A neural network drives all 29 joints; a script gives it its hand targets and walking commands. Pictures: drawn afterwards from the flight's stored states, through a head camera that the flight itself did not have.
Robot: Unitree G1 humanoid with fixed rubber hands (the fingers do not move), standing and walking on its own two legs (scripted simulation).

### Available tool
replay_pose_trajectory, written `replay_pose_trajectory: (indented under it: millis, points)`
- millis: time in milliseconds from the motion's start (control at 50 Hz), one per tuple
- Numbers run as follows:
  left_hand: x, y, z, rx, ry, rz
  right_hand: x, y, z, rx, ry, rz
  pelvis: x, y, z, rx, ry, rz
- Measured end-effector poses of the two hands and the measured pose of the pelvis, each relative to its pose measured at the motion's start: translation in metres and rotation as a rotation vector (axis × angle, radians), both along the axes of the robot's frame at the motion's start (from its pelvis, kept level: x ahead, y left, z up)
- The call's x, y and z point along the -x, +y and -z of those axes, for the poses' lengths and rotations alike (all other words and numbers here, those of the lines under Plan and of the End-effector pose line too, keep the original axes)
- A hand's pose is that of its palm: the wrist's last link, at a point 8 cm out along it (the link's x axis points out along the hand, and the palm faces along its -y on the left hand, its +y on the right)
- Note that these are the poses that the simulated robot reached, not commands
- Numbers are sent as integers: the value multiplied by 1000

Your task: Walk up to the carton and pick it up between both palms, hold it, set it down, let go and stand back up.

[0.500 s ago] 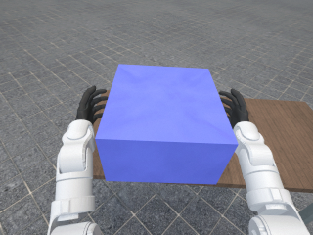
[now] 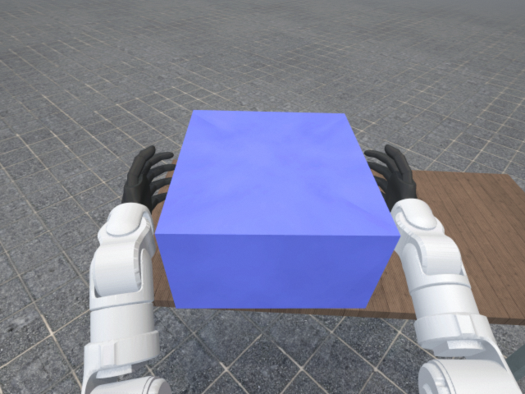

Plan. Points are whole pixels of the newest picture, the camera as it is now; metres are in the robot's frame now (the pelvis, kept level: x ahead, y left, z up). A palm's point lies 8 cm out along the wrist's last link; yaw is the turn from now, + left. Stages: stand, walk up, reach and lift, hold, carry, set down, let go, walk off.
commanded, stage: hold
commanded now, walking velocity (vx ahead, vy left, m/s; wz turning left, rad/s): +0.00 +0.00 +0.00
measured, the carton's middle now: (270, 199) +0.41 +0.00 +0.13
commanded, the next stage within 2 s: none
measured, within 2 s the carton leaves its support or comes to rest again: neither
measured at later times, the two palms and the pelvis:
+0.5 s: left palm (133, 202) +0.33 +0.19 +0.19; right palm (398, 194) +0.35 -0.18 +0.18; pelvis -0.01 +0.00 +0.00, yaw +0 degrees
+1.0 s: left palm (129, 205) +0.33 +0.20 +0.18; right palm (394, 194) +0.35 -0.18 +0.18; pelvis +0.00 +0.00 +0.00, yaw +1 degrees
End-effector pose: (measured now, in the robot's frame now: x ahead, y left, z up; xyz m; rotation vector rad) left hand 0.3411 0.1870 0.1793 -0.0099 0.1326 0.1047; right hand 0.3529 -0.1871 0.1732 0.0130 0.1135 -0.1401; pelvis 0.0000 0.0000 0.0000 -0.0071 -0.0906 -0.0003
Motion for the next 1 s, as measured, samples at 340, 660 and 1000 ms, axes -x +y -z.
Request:
replay_pose_trajectory:
  millis: [340, 660, 1000]
  points:
    - [10, 6, -5, 14, -7, -17, 3, 6, -9, -5, -9, -15, 5, -2, 0, -3, -6, -5]
    - [11, 5, -6, 2, -4, -17, 4, 5, -8, 1, -7, -17, 6, -2, 0, -4, -9, -2]
    - [12, 9, -6, 9, -9, -24, 2, 10, -9, -4, -14, -23, 4, -2, 0, -3, -7, -10]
